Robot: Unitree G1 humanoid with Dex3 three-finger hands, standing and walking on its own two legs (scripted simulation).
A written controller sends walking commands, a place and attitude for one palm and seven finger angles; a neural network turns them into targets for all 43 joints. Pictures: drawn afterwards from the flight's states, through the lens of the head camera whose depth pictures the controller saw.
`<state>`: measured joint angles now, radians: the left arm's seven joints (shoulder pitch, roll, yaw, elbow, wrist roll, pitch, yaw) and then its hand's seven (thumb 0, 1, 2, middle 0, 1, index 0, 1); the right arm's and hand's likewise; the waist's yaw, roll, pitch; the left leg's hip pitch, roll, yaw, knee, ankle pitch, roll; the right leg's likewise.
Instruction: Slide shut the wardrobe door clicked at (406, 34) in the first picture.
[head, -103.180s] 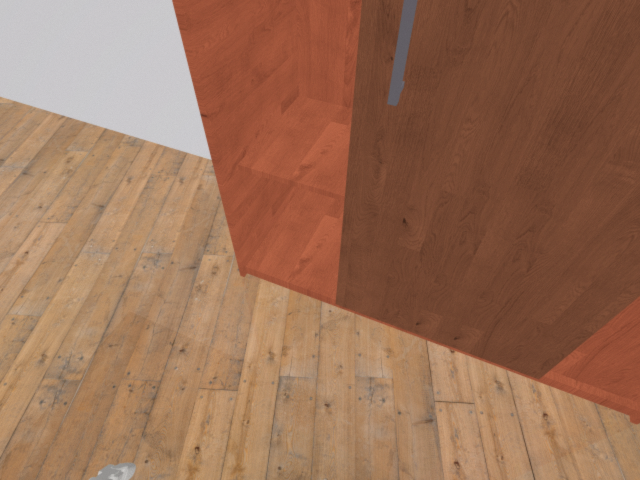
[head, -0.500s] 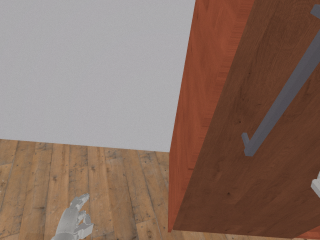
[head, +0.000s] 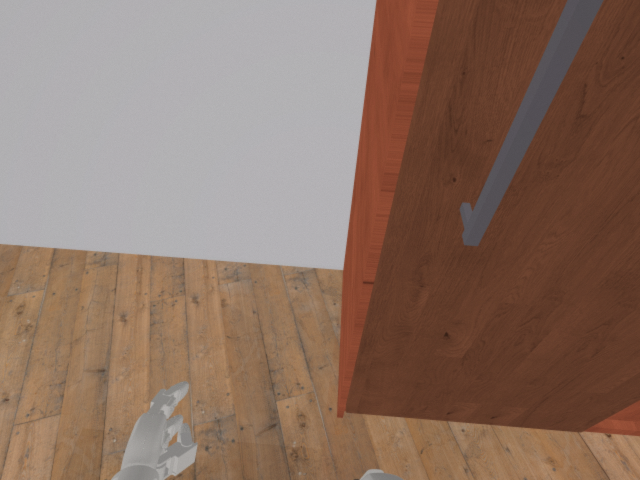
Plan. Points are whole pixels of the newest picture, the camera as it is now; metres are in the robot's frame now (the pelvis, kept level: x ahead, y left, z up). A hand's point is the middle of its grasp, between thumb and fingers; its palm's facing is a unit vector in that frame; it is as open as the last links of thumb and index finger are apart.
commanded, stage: step back with the hand held close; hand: right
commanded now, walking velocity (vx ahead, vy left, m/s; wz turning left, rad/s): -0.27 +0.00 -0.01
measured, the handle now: (516, 120) +0.40 -0.17 +0.28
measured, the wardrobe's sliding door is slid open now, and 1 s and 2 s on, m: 0.00 0.00 0.00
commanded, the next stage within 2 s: stop stepping back and stand still in 0.32 s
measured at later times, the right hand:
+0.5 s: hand out of the picture +0.08 -0.28 +0.19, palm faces +0.50 +0.80 -0.34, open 7.4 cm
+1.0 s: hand out of the picture -0.01 -0.30 +0.19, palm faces +0.43 +0.80 -0.42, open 7.4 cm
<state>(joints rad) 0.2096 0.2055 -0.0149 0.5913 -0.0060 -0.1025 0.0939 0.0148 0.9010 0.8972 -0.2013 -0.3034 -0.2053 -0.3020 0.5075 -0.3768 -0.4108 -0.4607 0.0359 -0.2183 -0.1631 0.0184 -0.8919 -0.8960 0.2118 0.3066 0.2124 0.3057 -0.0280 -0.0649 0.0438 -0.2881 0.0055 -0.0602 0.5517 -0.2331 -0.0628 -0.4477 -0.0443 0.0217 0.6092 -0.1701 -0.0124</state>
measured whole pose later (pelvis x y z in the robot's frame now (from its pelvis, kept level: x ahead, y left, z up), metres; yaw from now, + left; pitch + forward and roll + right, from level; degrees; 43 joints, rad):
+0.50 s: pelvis -0.13 -0.01 -0.01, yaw -3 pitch -4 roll +5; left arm 0.22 0.16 0.01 0.63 0.01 -0.11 0.06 0.02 0.90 0.90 -0.20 -0.30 -0.20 -0.30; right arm 0.39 -0.42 -0.41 -0.46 0.06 -0.20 -0.17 0.02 -0.89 -0.90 0.21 0.31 0.21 0.31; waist 0.03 -0.05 0.04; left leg -0.35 -0.10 0.03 1.00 -0.55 0.01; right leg -0.52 -0.08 0.01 0.55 -0.06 -0.02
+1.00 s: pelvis -0.21 -0.05 +0.02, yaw +1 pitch -1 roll +1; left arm 0.26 0.15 -0.02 0.64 0.00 -0.11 0.07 0.01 0.90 0.90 -0.20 -0.30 -0.21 -0.30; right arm 0.55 -0.40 -0.38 -0.49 0.02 -0.19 -0.17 0.02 -0.89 -0.90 0.21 0.31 0.21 0.31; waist 0.02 0.00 -0.03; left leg -0.37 -0.01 0.09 0.74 -0.38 0.00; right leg -0.18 -0.06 -0.09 0.44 -0.24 -0.02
